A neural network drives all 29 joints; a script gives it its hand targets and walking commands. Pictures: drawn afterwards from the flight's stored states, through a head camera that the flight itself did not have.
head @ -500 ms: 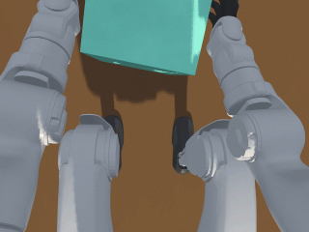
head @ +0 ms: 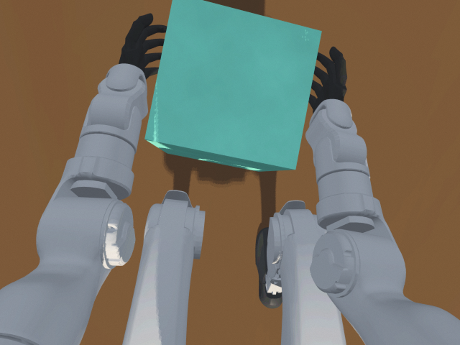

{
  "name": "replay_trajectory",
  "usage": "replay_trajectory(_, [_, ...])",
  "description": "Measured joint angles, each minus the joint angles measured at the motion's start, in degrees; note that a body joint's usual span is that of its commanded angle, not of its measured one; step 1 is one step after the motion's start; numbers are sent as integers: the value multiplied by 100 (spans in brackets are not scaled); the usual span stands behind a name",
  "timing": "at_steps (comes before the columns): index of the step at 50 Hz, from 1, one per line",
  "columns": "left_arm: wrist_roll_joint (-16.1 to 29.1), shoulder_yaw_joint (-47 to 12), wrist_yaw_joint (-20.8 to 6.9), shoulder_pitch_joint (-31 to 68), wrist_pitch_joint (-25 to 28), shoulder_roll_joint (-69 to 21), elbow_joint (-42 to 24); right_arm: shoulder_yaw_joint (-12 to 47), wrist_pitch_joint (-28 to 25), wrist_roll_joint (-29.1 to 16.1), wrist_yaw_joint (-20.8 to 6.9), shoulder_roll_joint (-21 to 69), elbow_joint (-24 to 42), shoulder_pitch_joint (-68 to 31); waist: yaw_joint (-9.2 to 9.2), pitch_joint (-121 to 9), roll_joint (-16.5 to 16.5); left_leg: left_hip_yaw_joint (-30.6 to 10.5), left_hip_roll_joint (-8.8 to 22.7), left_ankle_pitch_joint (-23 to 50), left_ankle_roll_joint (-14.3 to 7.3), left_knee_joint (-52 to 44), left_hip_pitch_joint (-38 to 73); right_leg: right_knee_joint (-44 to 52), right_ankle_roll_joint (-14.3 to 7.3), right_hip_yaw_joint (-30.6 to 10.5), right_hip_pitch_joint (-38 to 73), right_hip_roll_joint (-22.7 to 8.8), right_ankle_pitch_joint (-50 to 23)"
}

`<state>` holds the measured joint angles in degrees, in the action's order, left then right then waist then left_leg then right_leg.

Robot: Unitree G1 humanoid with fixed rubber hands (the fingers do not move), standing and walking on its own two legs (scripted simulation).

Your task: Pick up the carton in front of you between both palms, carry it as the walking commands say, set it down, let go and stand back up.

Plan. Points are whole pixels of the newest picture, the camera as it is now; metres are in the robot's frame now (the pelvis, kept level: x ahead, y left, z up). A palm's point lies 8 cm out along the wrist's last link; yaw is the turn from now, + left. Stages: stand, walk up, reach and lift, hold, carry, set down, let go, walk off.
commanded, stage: reach and lift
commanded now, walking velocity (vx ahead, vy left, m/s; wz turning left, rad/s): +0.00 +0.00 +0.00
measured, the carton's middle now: (227, 105) +0.49 +0.04 -0.15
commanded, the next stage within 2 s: none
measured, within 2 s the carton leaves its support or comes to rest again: neither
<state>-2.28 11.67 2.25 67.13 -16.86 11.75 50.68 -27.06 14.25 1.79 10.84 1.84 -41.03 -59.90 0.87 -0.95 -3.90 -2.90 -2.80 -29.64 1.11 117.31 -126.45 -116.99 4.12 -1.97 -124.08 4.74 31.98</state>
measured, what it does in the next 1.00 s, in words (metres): rises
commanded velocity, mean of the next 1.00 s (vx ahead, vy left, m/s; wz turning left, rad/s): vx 0.00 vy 0.00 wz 0.00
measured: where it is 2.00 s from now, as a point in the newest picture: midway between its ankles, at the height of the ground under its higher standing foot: (222, 276)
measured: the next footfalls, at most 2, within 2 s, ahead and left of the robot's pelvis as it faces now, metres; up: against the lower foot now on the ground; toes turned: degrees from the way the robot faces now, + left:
none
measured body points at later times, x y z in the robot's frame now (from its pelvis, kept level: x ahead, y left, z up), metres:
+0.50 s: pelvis +0.02 -0.01 +0.13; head +0.24 +0.03 +0.52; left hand +0.48 +0.18 +0.06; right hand +0.49 -0.12 +0.07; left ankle +0.12 +0.12 -0.38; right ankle +0.12 -0.13 -0.38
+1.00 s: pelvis +0.07 -0.01 +0.27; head +0.18 +0.02 +0.71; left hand +0.44 +0.17 +0.23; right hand +0.45 -0.13 +0.24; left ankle +0.12 +0.12 -0.38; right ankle +0.12 -0.13 -0.38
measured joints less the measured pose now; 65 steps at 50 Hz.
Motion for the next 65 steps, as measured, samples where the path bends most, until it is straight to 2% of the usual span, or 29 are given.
replay_trajectory(5, [-661, 638, -190, -100, -156, -271, 109, -476, 247, 699, -195, 230, -4, 38, -65, -451, 142, -64, -93, 158, 33, -637, 350, 594, -21, -12, 371, 62, -86])
replay_trajectory(11, [-1073, 1013, -286, -429, -190, -566, -211, -531, 354, 938, -318, 327, 210, 238, -41, -767, 149, -65, -36, 236, 37, -1266, 762, 1223, -64, -60, 740, 116, -218])
replay_trajectory(21, [-863, 834, -248, -1412, -303, -857, -1070, -89, 412, 692, -318, 469, 764, 1055, -53, -1041, 122, -60, -1, 196, 46, -2046, 1644, 1984, -137, -102, 1591, 84, -202])
replay_trajectory(29, [-740, 716, -182, -2115, -357, -1044, -1312, 180, 426, 558, -323, 512, 834, 1692, -81, -1199, 158, -73, -1, 145, 27, -2705, 2705, 2651, -186, -119, 2660, 29, -154])
replay_trajectory(41, [-930, 744, -153, -3064, -260, -1416, -1350, 280, 324, 738, -488, 609, 687, 2558, -92, -1275, 192, -69, 7, 322, -22, -4155, 4701, 4087, -252, -190, 4643, -64, -337])
replay_trajectory(51, [-1021, 675, -146, -3889, -254, -1671, -1654, 468, 321, 869, -610, 697, 811, 3263, -86, -1094, 203, -74, 29, 636, -44, -5549, 6504, 5455, -309, -248, 6421, -135, -656])
replay_trajectory(65, [-1070, 456, -140, -4945, -758, -1944, -2365, 842, 854, 1056, -763, 777, 1337, 4160, -43, -694, 259, -109, 91, 1266, -53, -7720, 9332, 7600, -383, -301, 9221, -229, -1292])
